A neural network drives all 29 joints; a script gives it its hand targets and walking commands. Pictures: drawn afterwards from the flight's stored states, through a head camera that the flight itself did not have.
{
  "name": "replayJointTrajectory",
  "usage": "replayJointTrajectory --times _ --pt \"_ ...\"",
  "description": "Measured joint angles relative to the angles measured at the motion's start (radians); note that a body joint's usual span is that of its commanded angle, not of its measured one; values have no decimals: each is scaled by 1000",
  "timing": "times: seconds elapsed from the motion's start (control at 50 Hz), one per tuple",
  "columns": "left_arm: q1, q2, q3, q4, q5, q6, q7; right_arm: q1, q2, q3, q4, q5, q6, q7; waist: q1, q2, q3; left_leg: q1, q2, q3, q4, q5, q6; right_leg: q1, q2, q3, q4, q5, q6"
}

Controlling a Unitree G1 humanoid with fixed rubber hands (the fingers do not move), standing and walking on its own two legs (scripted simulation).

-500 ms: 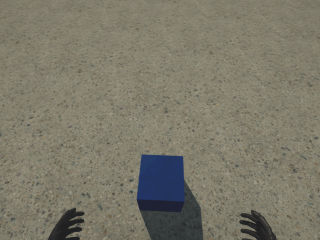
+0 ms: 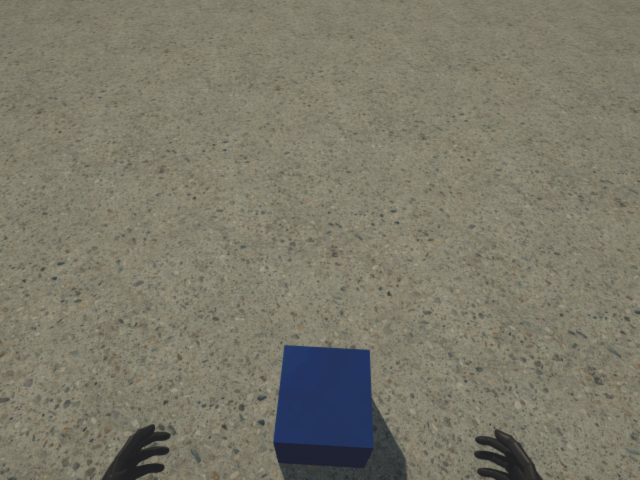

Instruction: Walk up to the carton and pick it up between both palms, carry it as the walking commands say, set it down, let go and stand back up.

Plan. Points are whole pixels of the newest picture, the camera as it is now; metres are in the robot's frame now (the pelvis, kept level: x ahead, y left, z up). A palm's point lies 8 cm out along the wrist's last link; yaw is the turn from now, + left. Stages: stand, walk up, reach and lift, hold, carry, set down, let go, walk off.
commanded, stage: stand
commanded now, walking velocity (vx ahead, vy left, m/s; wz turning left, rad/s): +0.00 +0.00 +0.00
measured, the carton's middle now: (324, 406) +0.45 -0.03 -0.66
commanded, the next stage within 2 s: none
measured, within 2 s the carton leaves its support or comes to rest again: neither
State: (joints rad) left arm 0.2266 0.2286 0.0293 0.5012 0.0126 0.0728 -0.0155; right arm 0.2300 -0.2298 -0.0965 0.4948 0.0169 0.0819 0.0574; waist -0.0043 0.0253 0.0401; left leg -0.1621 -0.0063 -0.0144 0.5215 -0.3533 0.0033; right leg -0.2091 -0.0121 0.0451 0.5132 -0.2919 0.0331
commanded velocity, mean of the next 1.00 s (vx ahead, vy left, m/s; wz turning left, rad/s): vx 0.00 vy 0.00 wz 0.00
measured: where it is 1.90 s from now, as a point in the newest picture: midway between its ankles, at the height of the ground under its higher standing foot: outside the picture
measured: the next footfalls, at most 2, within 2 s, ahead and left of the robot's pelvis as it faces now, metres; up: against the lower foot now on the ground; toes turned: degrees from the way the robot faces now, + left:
none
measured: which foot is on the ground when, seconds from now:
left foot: down 0.00-1.00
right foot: down 0.00-1.00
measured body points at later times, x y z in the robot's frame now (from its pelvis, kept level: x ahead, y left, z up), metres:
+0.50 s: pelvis -0.05 -0.01 +0.00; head -0.08 -0.03 +0.45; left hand +0.09 +0.24 -0.09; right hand +0.11 -0.27 -0.09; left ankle -0.06 +0.11 -0.74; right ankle -0.03 -0.15 -0.74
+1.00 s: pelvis -0.05 -0.01 +0.00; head -0.08 -0.03 +0.45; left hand +0.08 +0.25 -0.09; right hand +0.10 -0.27 -0.09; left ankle -0.06 +0.11 -0.74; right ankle -0.03 -0.15 -0.74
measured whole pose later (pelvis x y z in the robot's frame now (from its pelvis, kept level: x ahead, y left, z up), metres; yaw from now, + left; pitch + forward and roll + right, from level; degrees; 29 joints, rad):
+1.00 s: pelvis -0.05 -0.01 +0.00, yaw +0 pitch -4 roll +0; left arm 0.26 0.24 0.06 0.73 0.03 0.00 -0.01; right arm 0.24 -0.23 -0.10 0.66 -0.01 -0.02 0.01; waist 0.00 0.03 -0.03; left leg -0.15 -0.01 -0.01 0.52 -0.30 0.00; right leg -0.21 -0.01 0.05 0.53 -0.26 0.03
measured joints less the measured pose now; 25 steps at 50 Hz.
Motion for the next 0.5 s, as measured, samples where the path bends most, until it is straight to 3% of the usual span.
replayJointTrajectory --times 0.24,0.5 --pt "0 5 5 149 8 -33 6 0 0 1 112 -16 -54 -42 0 0 -56 5 0 0 0 7 2 0 0 0 12 -9 0" --pt "6 5 13 201 14 -55 8 2 0 1 142 -26 -76 -42 0 2 -69 8 0 0 0 46 -2 0 0 0 21 27 -2"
